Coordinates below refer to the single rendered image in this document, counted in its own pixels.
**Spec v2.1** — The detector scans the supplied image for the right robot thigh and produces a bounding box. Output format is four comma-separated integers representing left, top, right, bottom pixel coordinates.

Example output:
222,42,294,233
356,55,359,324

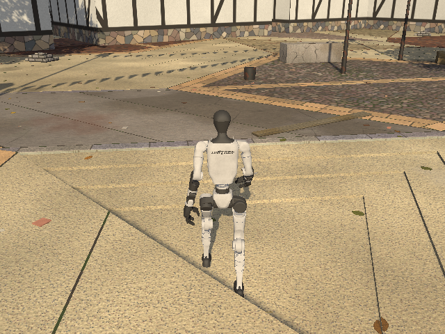
232,196,247,253

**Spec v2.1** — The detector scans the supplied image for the robot left upper arm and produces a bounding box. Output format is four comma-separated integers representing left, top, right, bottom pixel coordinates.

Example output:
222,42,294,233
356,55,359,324
193,141,208,181

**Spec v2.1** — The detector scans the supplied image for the robot right hand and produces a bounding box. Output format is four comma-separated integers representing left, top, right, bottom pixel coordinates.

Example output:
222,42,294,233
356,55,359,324
235,176,251,188

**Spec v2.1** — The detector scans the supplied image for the robot right upper arm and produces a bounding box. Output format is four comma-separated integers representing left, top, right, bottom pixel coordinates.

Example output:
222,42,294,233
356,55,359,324
236,140,253,176

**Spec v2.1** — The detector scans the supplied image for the robot left shin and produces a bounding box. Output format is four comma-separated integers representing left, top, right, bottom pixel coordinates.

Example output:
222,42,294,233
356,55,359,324
202,218,211,259

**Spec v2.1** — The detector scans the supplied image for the left robot forearm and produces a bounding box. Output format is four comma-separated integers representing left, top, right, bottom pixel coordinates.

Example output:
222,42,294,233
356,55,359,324
185,171,200,207

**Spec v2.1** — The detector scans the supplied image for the right robot forearm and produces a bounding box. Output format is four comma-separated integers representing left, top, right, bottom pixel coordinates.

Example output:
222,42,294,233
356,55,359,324
244,167,254,183

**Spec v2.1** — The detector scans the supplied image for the robot left hand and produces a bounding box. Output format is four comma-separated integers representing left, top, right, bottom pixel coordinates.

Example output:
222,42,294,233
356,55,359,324
184,205,200,225

